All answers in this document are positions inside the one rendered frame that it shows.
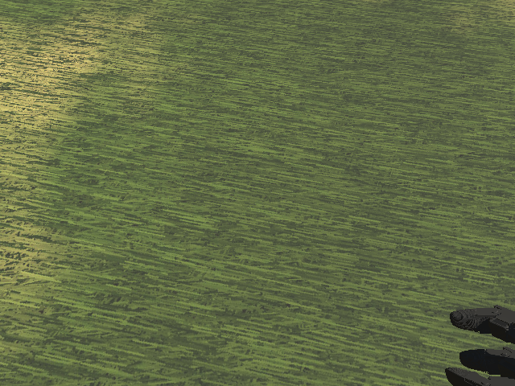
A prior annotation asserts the right robot hand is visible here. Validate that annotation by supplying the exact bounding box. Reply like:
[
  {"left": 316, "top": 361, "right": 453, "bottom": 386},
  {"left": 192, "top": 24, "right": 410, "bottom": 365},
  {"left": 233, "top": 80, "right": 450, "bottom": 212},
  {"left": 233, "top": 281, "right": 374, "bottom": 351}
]
[{"left": 445, "top": 305, "right": 515, "bottom": 386}]

